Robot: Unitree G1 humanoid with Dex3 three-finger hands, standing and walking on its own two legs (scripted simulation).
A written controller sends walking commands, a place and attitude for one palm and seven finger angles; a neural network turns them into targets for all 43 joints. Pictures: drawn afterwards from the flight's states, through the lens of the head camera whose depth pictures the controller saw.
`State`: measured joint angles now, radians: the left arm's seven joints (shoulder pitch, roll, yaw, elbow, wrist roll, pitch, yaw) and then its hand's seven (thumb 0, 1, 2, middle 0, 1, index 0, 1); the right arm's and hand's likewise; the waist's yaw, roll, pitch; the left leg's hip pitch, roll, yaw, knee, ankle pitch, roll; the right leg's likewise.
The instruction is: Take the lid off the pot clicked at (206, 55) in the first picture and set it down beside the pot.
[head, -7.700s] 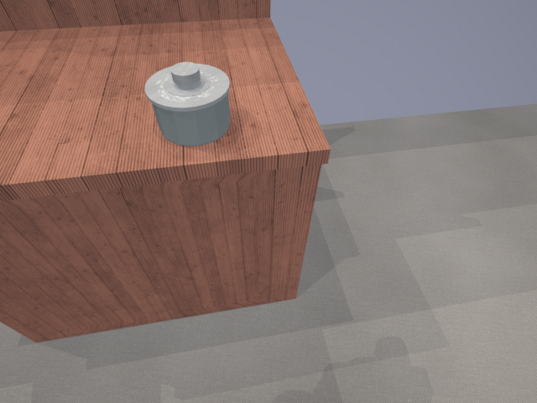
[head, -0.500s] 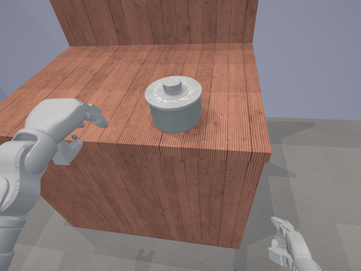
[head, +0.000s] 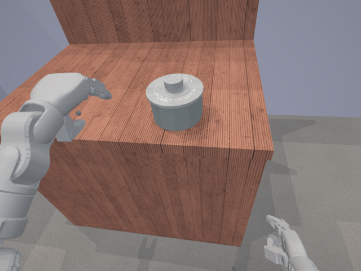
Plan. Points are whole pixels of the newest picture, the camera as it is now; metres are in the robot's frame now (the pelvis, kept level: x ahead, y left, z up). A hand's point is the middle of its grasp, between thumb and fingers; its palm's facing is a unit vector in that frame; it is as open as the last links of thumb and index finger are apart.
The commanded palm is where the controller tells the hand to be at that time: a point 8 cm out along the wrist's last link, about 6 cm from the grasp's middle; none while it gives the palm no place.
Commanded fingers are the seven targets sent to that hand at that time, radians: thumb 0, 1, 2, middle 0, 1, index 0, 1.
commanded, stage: reach forward and open the fingers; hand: left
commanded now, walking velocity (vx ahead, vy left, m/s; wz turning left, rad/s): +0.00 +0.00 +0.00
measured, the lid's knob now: (173, 81) +0.55 +0.10 +0.16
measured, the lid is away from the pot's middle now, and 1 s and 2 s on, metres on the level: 0.00 0.00 0.00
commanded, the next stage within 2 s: move the open hand above the knob in 0.04 s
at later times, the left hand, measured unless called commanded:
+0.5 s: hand (104, 101) +0.37 +0.21 +0.22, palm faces -0.02 -0.04 -1.00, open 9.6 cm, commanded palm +0.33 +0.20 +0.29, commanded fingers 0.00 -0.34 1.71 -0.91 -0.08 -0.91 -0.08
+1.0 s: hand (136, 85) +0.42 +0.16 +0.23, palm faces -0.06 -0.05 -1.00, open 9.6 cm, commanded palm +0.40 +0.16 +0.29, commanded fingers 0.00 -0.34 1.71 -0.91 -0.08 -0.91 -0.08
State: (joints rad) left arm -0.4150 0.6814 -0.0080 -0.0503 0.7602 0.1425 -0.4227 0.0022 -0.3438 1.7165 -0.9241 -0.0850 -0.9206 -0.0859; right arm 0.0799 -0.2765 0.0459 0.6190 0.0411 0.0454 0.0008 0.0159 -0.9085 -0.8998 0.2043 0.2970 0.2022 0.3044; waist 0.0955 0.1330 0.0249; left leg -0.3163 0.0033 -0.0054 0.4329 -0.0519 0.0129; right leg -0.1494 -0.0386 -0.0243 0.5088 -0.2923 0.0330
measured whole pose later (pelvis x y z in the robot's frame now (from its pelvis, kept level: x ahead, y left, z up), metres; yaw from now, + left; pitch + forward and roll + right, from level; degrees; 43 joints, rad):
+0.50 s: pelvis +0.02 -0.01 +0.00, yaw +0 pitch -2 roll +0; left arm -0.52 0.64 -0.09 -0.01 0.77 0.21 -0.46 0.00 -0.34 1.71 -0.92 -0.08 -0.92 -0.09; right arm 0.05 -0.29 0.04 0.62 0.05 0.07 0.01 0.02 -0.91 -0.90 0.20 0.30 0.20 0.30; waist 0.09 0.13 0.02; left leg -0.32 0.00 -0.01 0.45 -0.09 0.00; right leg -0.15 -0.04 -0.03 0.51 -0.32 0.02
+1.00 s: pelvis +0.04 -0.02 +0.00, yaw +0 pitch +0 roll +1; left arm -0.69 0.56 -0.19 0.13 0.80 0.28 -0.47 0.00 -0.34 1.71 -0.92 -0.08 -0.92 -0.09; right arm 0.06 -0.30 0.04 0.63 0.05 0.12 0.02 0.02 -0.91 -0.90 0.20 0.30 0.20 0.30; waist 0.06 0.12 -0.01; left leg -0.33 0.00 0.00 0.46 -0.12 -0.01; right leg -0.17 -0.04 -0.02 0.54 -0.36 0.01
